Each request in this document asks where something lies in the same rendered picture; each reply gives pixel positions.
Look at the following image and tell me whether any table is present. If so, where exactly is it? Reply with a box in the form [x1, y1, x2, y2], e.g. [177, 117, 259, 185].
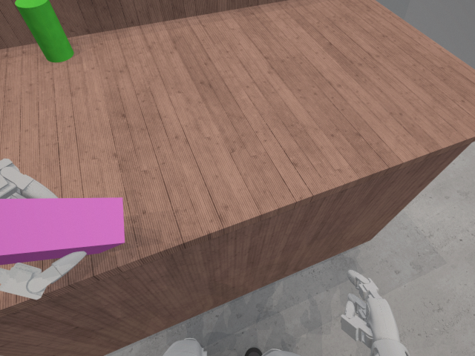
[0, 0, 475, 356]

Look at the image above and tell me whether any right robot hand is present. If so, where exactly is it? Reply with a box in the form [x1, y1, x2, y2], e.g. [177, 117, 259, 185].
[341, 270, 400, 350]

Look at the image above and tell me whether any sponge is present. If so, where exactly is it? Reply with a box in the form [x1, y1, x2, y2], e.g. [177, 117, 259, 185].
[0, 197, 125, 265]

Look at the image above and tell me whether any robot left thigh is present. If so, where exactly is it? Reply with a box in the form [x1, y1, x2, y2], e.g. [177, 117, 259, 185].
[163, 340, 207, 356]

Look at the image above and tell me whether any left robot hand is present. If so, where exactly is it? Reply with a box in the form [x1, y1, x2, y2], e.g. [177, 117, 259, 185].
[0, 159, 87, 300]

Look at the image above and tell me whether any robot right forearm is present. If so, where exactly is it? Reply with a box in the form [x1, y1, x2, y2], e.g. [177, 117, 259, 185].
[371, 339, 410, 356]

